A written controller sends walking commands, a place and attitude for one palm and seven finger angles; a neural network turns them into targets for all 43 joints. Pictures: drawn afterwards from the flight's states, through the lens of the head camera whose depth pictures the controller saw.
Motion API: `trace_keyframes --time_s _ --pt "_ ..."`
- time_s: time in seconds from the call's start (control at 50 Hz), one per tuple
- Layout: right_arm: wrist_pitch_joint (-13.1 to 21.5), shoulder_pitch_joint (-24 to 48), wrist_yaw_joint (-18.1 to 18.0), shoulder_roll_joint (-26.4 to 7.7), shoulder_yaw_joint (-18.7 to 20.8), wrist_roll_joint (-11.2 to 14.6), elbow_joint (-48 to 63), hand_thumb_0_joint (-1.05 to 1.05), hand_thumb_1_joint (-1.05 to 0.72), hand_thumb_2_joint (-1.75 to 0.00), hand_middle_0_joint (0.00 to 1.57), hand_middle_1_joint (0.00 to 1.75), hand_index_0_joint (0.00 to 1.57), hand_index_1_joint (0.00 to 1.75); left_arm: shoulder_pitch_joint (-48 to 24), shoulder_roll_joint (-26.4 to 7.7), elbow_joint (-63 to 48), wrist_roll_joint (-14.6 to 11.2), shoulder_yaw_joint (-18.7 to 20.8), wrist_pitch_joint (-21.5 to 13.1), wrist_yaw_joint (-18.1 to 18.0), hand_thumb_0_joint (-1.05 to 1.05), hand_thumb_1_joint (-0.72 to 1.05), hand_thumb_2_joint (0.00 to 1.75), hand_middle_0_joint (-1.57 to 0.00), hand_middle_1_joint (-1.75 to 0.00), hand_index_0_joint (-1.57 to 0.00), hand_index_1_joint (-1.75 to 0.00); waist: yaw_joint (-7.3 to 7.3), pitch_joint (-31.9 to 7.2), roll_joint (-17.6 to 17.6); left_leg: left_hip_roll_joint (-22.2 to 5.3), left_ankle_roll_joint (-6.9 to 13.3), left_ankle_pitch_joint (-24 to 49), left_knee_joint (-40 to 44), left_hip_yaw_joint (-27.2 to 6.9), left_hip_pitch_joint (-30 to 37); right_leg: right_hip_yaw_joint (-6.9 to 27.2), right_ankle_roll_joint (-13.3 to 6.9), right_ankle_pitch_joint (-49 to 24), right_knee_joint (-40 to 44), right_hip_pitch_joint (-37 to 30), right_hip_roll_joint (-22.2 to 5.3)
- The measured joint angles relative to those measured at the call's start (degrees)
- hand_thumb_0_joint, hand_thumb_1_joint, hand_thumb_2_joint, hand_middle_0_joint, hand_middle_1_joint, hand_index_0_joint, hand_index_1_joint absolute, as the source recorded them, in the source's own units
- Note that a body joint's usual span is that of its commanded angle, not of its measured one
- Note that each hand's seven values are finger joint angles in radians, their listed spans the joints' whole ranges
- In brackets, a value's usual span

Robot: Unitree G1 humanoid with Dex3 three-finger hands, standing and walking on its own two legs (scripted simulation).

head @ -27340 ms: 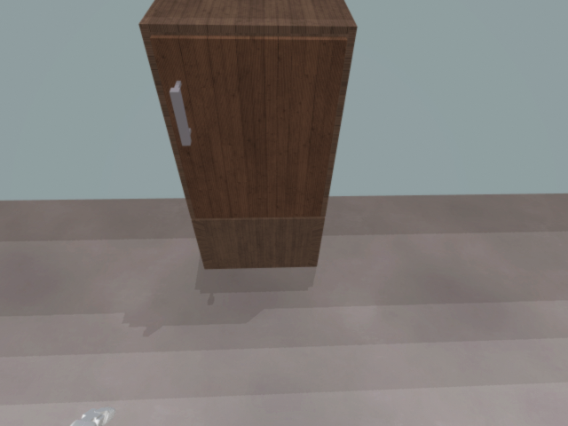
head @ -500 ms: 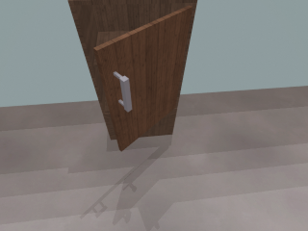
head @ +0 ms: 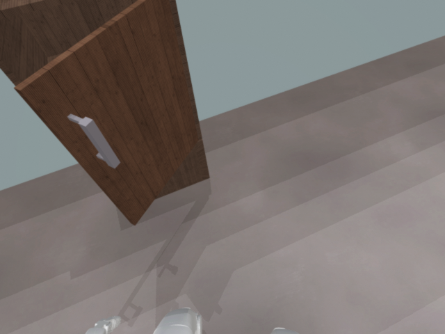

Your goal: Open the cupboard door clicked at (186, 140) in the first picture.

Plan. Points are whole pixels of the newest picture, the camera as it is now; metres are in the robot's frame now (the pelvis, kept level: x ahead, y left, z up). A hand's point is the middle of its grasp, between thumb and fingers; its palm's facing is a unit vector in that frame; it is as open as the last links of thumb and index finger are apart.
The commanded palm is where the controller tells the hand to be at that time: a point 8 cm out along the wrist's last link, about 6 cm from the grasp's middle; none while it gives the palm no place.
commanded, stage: walk to a spot facing it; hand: left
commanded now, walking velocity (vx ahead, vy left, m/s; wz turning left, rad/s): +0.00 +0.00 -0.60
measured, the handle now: (94, 141) +0.48 +0.33 +0.02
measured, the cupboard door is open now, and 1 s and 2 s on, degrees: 39 39 39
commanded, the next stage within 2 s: none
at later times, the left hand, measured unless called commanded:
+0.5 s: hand (133, 316) +0.16 +0.22 -0.16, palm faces -0.24 -0.95 -0.18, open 7.4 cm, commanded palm none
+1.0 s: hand (192, 297) +0.20 +0.10 -0.14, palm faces -0.55 -0.81 -0.22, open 7.4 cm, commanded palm none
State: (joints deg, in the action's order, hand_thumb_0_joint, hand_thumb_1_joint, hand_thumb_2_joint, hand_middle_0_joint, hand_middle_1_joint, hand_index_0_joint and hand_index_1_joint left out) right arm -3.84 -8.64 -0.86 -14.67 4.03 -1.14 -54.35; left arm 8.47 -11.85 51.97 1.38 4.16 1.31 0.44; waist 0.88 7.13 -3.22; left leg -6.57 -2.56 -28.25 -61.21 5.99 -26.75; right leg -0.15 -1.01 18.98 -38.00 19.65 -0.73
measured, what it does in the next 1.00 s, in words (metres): steps on the spot, turning right: left foot, then right foot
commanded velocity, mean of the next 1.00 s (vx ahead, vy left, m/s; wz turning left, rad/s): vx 0.05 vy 0.00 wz -0.60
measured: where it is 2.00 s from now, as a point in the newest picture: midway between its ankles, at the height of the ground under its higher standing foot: (309, 301)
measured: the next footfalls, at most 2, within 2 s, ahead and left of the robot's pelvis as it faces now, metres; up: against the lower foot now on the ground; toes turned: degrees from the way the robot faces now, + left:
left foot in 0.28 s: +0.07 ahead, +0.13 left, +0.00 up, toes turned -9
right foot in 0.72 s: +0.01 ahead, -0.11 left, +0.00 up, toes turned -32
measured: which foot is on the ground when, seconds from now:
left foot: up 0.00-0.26, down 0.28-0.72, up 0.74-1.00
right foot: down 0.00-0.28, up 0.30-0.70, down 0.72-1.00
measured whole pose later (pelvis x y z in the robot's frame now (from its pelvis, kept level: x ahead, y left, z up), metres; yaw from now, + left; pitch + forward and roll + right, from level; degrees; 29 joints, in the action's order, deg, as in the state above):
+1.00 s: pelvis +0.02 -0.01 +0.02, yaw -35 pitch +1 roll +1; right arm -3.1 -10.7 -0.3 -13.7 3.8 -1.2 -51.7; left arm 11.1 -10.5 51.9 1.0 2.7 0.8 0.5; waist -0.3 4.6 -0.5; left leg -4.8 -4.7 -21.7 -59.1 0.5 -28.0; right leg 2.9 -3.0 14.0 -27.7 14.5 2.9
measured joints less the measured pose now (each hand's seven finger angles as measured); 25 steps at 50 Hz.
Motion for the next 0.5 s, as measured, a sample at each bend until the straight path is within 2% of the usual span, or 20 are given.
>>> trace_keyframes --time_s 0.06,0.14,0.22,0.28,0.32,0.36,0.42,0.5 --pt "0.36 1.84 0.05 0.11 -0.01 0.16 1.49 0.01 -0.91 -0.90 0.20 0.30 0.20 0.30 1.47 0.57 0.37 0.03 -0.36 0.38 -0.45 0.00 0.90 0.90 -0.19 -0.30 -0.19 -0.30 -0.12 0.11 1.41 2.03 -0.53 2.97 -3.30 -2.27 -2.21 2.21 -0.20 -2.36 3.64 -1.01 1.21" --pt "1.01 3.12 -0.20 0.64 -0.12 0.50 3.18 0.01 -0.91 -0.90 0.20 0.30 0.20 0.30 3.03 1.02 0.82 0.11 -0.74 0.43 -0.42 0.00 0.90 0.90 -0.20 -0.30 -0.20 -0.30 0.09 -0.48 3.06 3.71 -0.87 3.74 2.35 -4.04 -0.99 4.57 -0.29 -4.15 6.72 -1.97 2.66" --pt "1.64 3.74 -0.61 1.31 -0.42 0.94 4.14 0.01 -0.91 -0.90 0.20 0.30 0.20 0.30 3.90 0.92 0.76 0.18 -0.57 0.56 -0.27 0.00 0.90 0.90 -0.20 -0.30 -0.20 -0.30 0.83 -1.14 4.38 5.21 -0.40 2.94 11.90 -5.11 2.58 6.70 0.32 -4.46 7.17 -1.82 3.90" --pt "2.79 3.06 -0.85 1.84 -1.13 1.15 4.94 0.01 -0.91 -0.90 0.20 0.30 0.20 0.30 4.44 0.26 0.64 -0.19 -0.12 1.12 -0.22 0.00 0.90 0.90 -0.20 -0.30 -0.20 -0.30 0.83 -2.18 5.07 5.57 0.44 8.22 25.22 -5.54 7.92 7.99 1.39 -3.40 5.02 -0.41 5.12" --pt "3.67 2.28 -1.12 2.58 -1.70 0.62 5.02 0.00 -0.91 -0.90 0.20 0.30 0.20 0.30 3.73 -0.70 1.05 -0.51 0.21 1.79 0.02 0.01 0.90 0.90 -0.20 -0.30 -0.20 -0.30 0.81 -2.06 6.03 5.50 2.89 9.40 25.90 -4.57 8.41 7.50 1.61 4.00 -2.47 2.33 5.17" --pt "3.71 0.98 -1.33 3.36 -2.61 -0.04 5.19 0.00 -0.91 -0.90 0.20 0.30 0.20 0.30 3.09 -1.70 1.17 -0.17 0.58 2.19 0.48 0.01 0.90 0.90 -0.20 -0.30 -0.20 -0.30 1.01 -1.77 6.45 4.61 4.05 9.26 26.51 -3.18 9.56 5.20 2.44 8.69 -13.85 5.89 4.74" --pt "3.63 -1.49 -1.61 4.25 -3.44 -0.35 5.26 0.00 -0.91 -0.90 0.20 0.30 0.20 0.30 2.14 -2.92 0.88 0.04 1.07 2.04 1.16 0.01 0.91 0.90 -0.20 -0.30 -0.20 -0.30 0.87 -1.52 6.22 3.28 4.10 10.62 30.01 -1.64 11.85 2.43 3.74 7.33 -26.30 9.75 2.95" --pt "3.59 -4.16 -1.58 4.81 -3.75 -0.16 4.56 0.01 -0.91 -0.90 0.20 0.30 0.20 0.30 1.54 -3.78 0.26 -0.15 1.29 2.11 1.56 0.01 0.91 0.90 -0.19 -0.30 -0.19 -0.30 0.65 -1.54 5.71 1.97 3.79 11.69 33.13 1.50 14.04 1.12 4.80 3.33 -29.95 11.24 0.24"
